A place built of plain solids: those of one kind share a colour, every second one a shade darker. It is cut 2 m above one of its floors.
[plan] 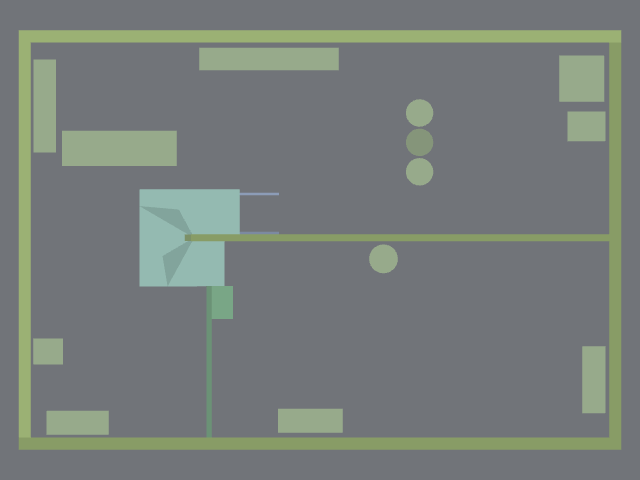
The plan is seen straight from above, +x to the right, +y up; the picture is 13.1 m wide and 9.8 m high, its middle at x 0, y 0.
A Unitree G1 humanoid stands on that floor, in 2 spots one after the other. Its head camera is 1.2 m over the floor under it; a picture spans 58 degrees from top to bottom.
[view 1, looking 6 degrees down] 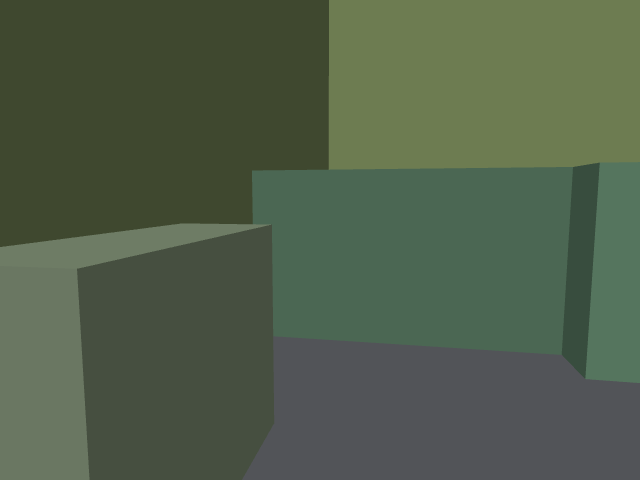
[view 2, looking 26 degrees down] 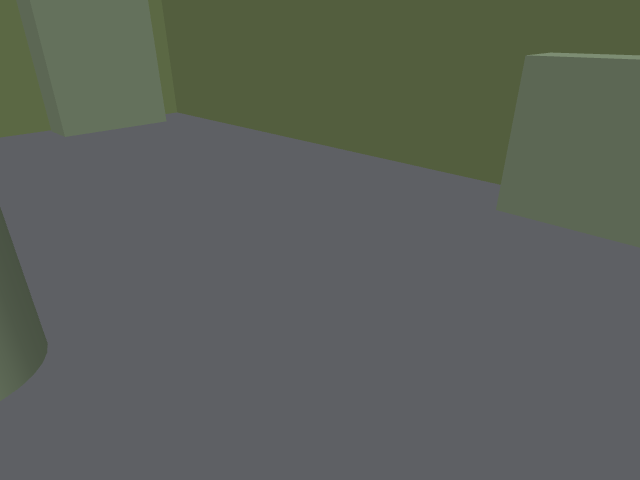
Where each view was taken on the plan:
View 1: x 1.23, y -2.79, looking -169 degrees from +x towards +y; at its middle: part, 3.52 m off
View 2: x -0.61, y -0.39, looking -47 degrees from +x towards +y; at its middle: ground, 2.74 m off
